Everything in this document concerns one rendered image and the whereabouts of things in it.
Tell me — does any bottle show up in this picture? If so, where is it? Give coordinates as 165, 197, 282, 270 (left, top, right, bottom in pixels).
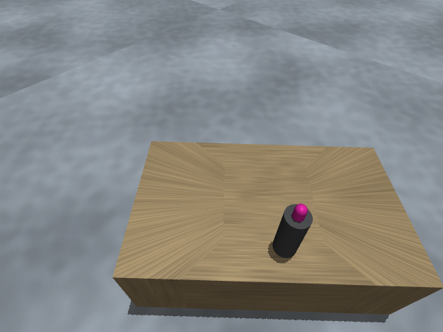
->
273, 204, 313, 258

